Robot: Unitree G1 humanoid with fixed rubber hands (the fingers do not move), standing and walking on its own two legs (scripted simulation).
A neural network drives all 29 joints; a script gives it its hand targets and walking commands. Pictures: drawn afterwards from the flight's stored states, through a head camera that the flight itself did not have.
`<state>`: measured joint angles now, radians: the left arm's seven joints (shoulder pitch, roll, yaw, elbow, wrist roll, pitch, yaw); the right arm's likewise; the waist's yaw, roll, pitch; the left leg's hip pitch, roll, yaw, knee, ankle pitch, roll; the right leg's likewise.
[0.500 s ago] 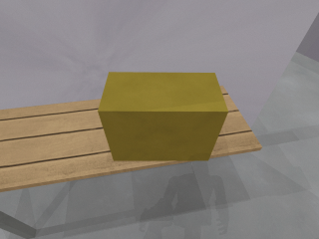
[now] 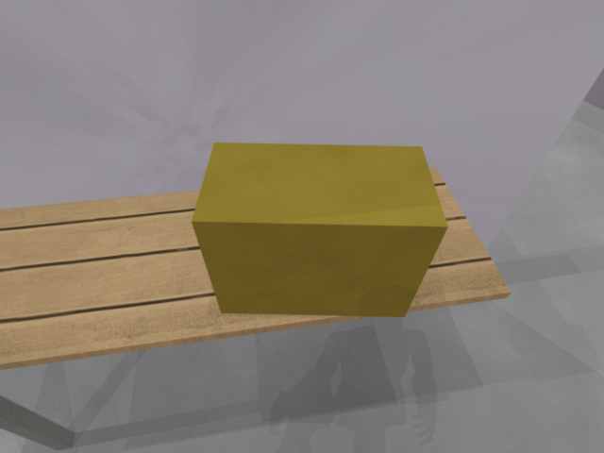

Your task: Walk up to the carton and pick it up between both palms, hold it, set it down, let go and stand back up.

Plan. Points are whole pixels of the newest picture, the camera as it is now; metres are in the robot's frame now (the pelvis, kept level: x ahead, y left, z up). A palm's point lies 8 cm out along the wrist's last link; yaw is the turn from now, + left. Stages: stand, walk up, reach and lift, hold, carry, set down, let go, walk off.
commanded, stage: walk up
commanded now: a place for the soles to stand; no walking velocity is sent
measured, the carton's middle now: (315, 235) +0.42 -0.02 +0.02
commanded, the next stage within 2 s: stand in 0.46 s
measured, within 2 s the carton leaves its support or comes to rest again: neither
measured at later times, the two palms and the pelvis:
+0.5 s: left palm out of the picture +0.00 +0.24 -0.14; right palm out of the picture -0.01 -0.24 -0.15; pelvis -0.01 +0.00 +0.00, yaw +2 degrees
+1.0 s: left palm out of the picture -0.05 +0.24 -0.15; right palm out of the picture -0.02 -0.24 -0.14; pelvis -0.02 +0.00 +0.00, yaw +5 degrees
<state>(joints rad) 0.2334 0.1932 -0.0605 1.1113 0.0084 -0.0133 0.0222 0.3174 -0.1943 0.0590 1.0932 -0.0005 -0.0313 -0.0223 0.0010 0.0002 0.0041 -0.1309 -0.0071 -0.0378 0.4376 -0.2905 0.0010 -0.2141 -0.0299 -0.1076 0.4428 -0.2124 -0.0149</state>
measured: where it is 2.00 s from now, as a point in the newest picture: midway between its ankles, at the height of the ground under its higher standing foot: outside the picture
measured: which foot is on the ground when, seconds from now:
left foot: down 0.00-1.00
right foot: down 0.00-1.00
